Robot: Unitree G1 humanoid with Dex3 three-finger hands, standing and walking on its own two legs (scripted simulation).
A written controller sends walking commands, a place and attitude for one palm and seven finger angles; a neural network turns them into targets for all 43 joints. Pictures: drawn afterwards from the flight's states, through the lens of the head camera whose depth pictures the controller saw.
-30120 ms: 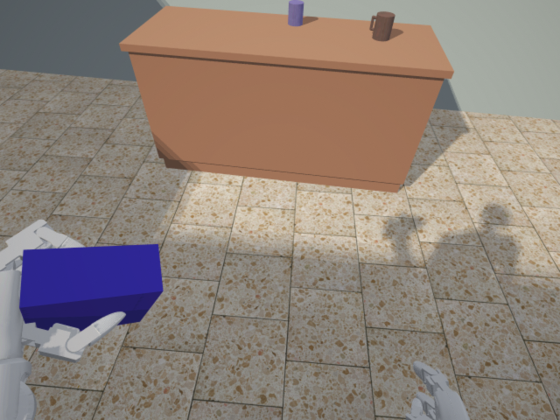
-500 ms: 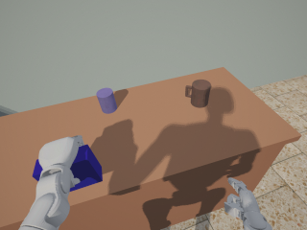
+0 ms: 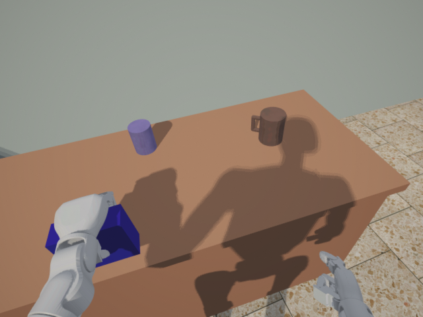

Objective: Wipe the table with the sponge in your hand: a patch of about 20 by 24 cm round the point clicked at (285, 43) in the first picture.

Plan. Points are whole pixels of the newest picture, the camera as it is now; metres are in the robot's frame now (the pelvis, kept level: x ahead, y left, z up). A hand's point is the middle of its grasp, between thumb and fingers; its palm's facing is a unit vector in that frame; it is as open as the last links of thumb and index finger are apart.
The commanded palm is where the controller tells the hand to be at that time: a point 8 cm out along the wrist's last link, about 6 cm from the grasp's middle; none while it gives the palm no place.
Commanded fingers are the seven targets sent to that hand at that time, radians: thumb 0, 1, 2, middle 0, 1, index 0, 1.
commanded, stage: lower the sponge onto the table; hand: left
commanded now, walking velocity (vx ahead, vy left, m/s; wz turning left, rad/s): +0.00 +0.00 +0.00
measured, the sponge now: (101, 244) +0.23 +0.28 +0.00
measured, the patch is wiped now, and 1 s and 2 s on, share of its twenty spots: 0.00 0.10 0.35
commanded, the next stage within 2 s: wipe forward along the first lane in 0.80 s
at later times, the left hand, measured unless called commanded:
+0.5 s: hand (98, 235) +0.24 +0.29 +0.02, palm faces -0.06 -0.11 -0.99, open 9.4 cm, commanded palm +0.22 +0.27 +0.08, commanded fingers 0.00 0.10 1.30 -1.20 -1.60 -1.20 -1.60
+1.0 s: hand (102, 234) +0.25 +0.29 +0.01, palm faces -0.07 -0.08 -0.99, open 9.4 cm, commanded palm +0.23 +0.29 +0.06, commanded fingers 0.00 0.10 1.30 -1.20 -1.60 -1.20 -1.60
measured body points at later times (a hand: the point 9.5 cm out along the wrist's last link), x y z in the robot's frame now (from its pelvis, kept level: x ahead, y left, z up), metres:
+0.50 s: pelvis +0.01 +0.01 +0.00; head +0.00 -0.02 +0.45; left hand +0.24 +0.29 +0.07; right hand +0.24 -0.21 -0.09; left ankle +0.02 +0.12 -0.74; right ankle +0.01 -0.08 -0.74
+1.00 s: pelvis +0.00 +0.00 +0.00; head +0.00 -0.03 +0.44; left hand +0.25 +0.29 +0.06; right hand +0.23 -0.22 -0.10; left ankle +0.02 +0.12 -0.74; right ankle +0.01 -0.08 -0.74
